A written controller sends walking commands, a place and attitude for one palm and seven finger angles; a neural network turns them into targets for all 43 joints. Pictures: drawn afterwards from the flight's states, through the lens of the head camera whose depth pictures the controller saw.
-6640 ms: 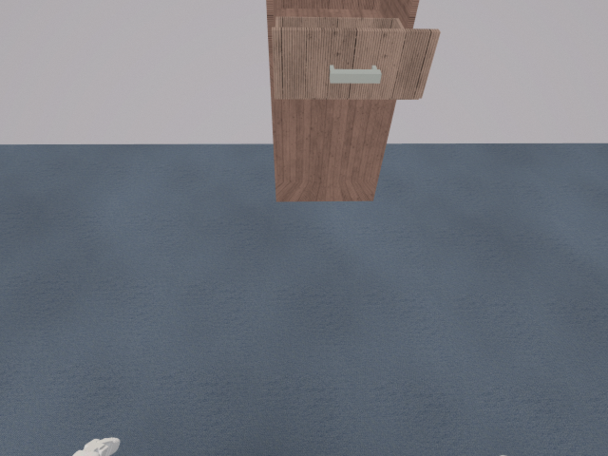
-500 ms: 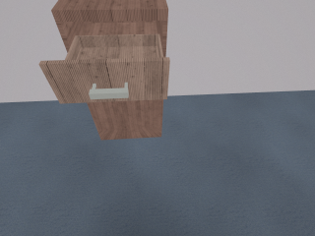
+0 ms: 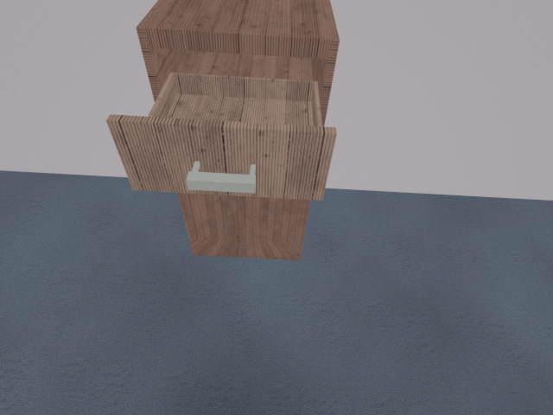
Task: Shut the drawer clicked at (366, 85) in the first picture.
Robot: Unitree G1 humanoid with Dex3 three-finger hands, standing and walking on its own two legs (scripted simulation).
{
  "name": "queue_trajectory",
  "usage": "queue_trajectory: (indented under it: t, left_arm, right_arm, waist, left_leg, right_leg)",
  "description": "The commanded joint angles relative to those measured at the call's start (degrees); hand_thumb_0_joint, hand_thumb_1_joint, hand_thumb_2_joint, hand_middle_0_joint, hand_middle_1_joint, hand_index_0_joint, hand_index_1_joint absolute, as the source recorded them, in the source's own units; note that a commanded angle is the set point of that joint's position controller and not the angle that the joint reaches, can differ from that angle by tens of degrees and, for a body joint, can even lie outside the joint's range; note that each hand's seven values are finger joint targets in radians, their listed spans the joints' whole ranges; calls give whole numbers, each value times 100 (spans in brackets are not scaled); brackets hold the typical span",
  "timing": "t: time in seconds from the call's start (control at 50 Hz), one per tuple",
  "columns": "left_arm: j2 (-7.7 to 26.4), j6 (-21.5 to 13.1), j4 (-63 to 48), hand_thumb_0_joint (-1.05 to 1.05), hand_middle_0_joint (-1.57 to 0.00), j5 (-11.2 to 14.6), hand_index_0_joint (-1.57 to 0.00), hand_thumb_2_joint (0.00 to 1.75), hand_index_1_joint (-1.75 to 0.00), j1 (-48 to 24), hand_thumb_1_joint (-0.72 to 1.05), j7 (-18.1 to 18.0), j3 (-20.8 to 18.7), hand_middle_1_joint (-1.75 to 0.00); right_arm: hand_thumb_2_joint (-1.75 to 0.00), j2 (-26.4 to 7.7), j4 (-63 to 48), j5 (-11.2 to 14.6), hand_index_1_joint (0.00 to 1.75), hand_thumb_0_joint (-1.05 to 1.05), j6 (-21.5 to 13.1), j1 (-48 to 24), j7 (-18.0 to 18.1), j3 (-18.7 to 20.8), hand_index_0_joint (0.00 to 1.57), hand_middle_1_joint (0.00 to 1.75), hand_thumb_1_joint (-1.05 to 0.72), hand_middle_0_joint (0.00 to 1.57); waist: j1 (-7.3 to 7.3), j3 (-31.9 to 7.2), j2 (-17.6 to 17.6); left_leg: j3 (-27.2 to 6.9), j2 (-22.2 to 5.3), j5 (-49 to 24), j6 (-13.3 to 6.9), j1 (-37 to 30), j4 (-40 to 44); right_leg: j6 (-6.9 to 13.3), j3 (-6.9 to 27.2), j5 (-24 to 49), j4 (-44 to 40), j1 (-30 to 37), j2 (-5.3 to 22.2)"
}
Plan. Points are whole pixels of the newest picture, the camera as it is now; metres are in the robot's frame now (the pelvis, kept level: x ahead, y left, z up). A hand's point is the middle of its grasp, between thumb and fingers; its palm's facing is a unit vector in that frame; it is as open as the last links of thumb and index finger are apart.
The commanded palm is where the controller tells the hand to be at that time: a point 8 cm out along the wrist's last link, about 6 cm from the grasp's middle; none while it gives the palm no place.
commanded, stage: take the last steps up to it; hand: left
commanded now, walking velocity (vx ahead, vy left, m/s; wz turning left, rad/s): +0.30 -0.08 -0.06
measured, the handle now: (223, 174) +0.53 +0.16 +0.03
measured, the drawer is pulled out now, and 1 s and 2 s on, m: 0.30 0.30 0.30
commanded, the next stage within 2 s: come to a stop and stand still in 0.56 s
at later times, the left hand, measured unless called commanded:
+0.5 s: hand (218, 327) +0.30 +0.14 -0.17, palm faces -0.09 -0.97 -0.22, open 7.3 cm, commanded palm none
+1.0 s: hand (220, 371) +0.23 +0.12 -0.18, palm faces +0.05 -0.98 -0.17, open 7.3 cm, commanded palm none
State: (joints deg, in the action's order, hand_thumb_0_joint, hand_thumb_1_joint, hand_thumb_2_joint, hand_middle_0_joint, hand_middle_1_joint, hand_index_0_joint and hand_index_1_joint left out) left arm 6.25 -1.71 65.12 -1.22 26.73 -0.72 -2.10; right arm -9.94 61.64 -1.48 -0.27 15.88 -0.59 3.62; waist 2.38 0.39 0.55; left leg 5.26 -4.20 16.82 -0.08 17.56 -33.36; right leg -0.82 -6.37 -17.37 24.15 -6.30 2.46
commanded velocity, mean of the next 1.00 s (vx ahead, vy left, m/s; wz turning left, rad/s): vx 0.08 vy -0.03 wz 0.00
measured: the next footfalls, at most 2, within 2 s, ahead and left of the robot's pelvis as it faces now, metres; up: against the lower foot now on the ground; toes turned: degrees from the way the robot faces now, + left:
left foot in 0.02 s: +0.07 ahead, +0.12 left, +0.00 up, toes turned +6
right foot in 0.50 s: +0.30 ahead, -0.16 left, +0.00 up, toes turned -8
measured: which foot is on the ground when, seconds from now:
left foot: up 0.00-0.00, down 0.02-0.50, up 0.52-0.82, down 0.84-1.00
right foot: down 0.00-0.02, up 0.04-0.48, down 0.50-1.00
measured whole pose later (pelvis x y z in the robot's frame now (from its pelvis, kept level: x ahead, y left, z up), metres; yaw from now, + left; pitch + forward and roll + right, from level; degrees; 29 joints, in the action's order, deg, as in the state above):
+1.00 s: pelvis +0.22 -0.05 +0.00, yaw -3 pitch -3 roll +1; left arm 9.3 1.9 62.3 -0.6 15.8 -2.0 -1.3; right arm -7.7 59.1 -0.7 0.2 8.0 2.0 1.3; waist 2.9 3.6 2.5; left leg 6.7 -0.4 11.4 -2.2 13.3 -27.4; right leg -0.2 -7.0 -15.8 31.4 -14.7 3.1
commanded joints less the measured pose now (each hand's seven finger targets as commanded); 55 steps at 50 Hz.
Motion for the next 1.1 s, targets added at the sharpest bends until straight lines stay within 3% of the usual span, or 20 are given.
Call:
queue_trajectory:
  t: [0.0,0.02,0.04,0.08,0.16,0.3,0.38,0.4,0.44,0.46,0.48,0.5,0.54,0.62,0.72,0.76,0.8,0.86,1.0,1.08]
  left_arm:
    - [282,-71,-441,0,-20,28,-20,90,-30,-172,90,43,-55,-30]
    - [506,-44,-629,0,-20,-37,-20,90,-30,-624,90,35,-85,-30]
    - [518,-1,-660,0,-20,-46,-20,90,-30,-822,90,40,-99,-30]
    - [485,14,-542,0,-20,-67,-20,90,-30,-905,90,139,-145,-30]
    - [391,88,-484,0,-20,-46,-20,90,-30,-712,90,186,-143,-30]
    - [468,124,-951,0,-20,6,-20,90,-30,-1872,90,206,-128,-30]
    - [543,75,-1054,0,-20,15,-20,90,-30,-2095,90,200,-160,-30]
    - [587,44,-999,0,-20,9,-20,90,-30,-1907,90,196,-178,-30]
    - [914,-67,-609,0,-20,-18,-20,90,-30,-756,90,150,-253,-30]
    - [1381,-154,-383,0,-20,-51,-20,90,-30,3,90,84,-379,-30]
    - [1905,-168,-294,0,-20,22,-20,90,-30,400,90,41,-450,-30]
    - [1811,-145,-377,0,-20,73,-20,90,-30,63,90,12,-404,-30]
    - [1328,-95,-643,0,-20,72,-20,90,-30,-957,90,-46,-298,-30]
    - [849,-116,-744,0,-20,11,-20,90,-30,-1514,90,-86,-107,-30]
    - [854,-63,-664,0,-20,5,-20,90,-30,-1303,90,-106,-65,-30]
    - [909,-26,-592,0,-20,56,-20,90,-30,-1332,90,-124,-49,-30]
    - [803,58,-572,0,-20,100,-20,90,-30,-1181,90,-138,-24,-30]
    - [741,230,-550,0,-20,67,-20,90,-30,-914,90,-167,-2,-30]
    - [711,299,-470,0,-20,-3,-20,90,-30,-479,90,-140,5,-30]
    - [806,216,-511,0,-20,-43,-20,90,-30,-567,90,-133,10,-30]
  right_arm:
    - [-90,-1182,142,-37,30,0,-302,1696,172,205,20,30,-90,20]
    - [-90,-1193,169,-48,30,0,-263,1765,212,202,20,30,-90,20]
    - [-90,-1116,116,-36,30,0,-253,1562,250,174,20,30,-90,20]
    - [-90,-573,-29,-17,30,0,-307,962,249,49,20,30,-90,20]
    - [-90,-389,-30,35,30,0,-472,886,275,-48,20,30,-90,20]
    - [-90,-474,148,-11,30,0,-422,1176,242,4,20,30,-90,20]
    - [-90,-572,209,-58,30,0,-358,1091,235,63,20,30,-90,20]
    - [-90,-618,216,-54,30,0,-333,1064,235,73,20,30,-90,20]
    - [-90,-564,250,-8,30,0,-311,1062,202,63,20,30,-90,20]
    - [-90,-349,215,65,30,0,-322,1211,150,21,20,30,-90,20]
    - [-90,-79,29,137,30,0,-288,1267,160,-61,20,30,-90,20]
    - [-90,-196,-4,151,30,0,-234,1053,192,-26,20,30,-90,20]
    - [-90,-183,-78,63,30,0,-153,678,161,26,20,30,-90,20]
    - [-90,68,37,2,30,0,24,961,141,-64,20,30,-90,20]
    - [-90,178,-40,52,30,0,-1,572,173,-215,20,30,-90,20]
    - [-90,70,16,76,30,0,-21,658,194,-222,20,30,-90,20]
    - [-90,-279,-33,98,30,0,-59,517,217,-164,20,30,-90,20]
    - [-90,-553,-297,88,30,0,-42,-205,275,-124,20,30,-90,20]
    - [-90,-711,-511,95,30,0,31,-667,300,6,20,30,-90,20]
    - [-90,-464,-518,121,30,0,106,-693,218,9,20,30,-90,20]
  waist:
    - [-833,-20,-1899]
    - [-933,112,-1414]
    - [-840,321,-1401]
    - [-552,939,-623]
    - [-261,624,-613]
    - [-428,874,-753]
    - [-434,841,-840]
    - [-344,691,-744]
    - [165,-24,-99]
    - [450,-720,767]
    - [357,-1198,1599]
    - [332,-1091,954]
    - [43,-234,780]
    - [-470,61,612]
    - [-279,-42,343]
    - [-363,-172,335]
    - [-306,-94,-264]
    - [-63,275,-1268]
    - [-52,-87,-624]
    - [-161,168,271]
  left_leg:
    - [-2660,-2022,942,-758,-2490,2126]
    - [-3049,-2229,1358,-1012,-2207,2379]
    - [-3018,-2231,1612,-1101,-1833,2480]
    - [-2066,-1760,1155,-904,-986,2632]
    - [-839,-1292,-1208,-815,-1179,2451]
    - [-335,-1289,-2154,-838,-1378,2248]
    - [-335,-1390,-2302,-739,-1224,1907]
    - [-269,-1320,-2621,-691,-1234,1604]
    - [-1,-874,-2950,-400,-826,30]
    - [378,-409,-1389,-153,243,-1539]
    - [207,276,1720,1,1067,-3249]
    - [-369,64,1768,-79,1080,-3884]
    - [-517,-286,1024,-91,1232,-4117]
    - [-245,-334,512,97,410,-2827]
    - [-154,-87,295,215,-168,-726]
    - [-162,-1,-472,245,-735,348]
    - [-581,-439,-1771,86,-1225,1047]
    - [-1084,-1022,-2621,-483,-274,1611]
    - [-969,-1058,-2306,-750,-553,1432]
    - [-637,-317,98,-271,-256,1083]
  right_leg:
    - [161,-194,-1392,2464,-2936,-104]
    - [212,239,-1512,3335,-3256,14]
    - [238,421,-1258,3956,-3459,181]
    - [201,554,-331,4118,-3311,470]
    - [25,449,454,3796,-3051,471]
    - [-9,183,757,2205,-3011,486]
    - [144,43,638,1393,-2149,300]
    - [194,-91,615,1187,-1720,149]
    - [274,-198,1084,453,139,-84]
    - [579,965,1595,297,1538,1019]
    - [1180,2698,2919,-296,1967,2290]
    - [1428,2599,2259,-572,1255,2312]
    - [1278,2084,717,-997,-28,1979]
    - [963,745,842,-1234,-1381,1401]
    - [1049,811,1773,-1000,-1041,1275]
    - [864,660,2124,-600,-874,1114]
    - [452,528,1613,-175,-1192,785]
    - [28,146,449,423,-595,285]
    - [21,383,38,930,-785,226]
    - [207,1044,218,-327,-1039,543]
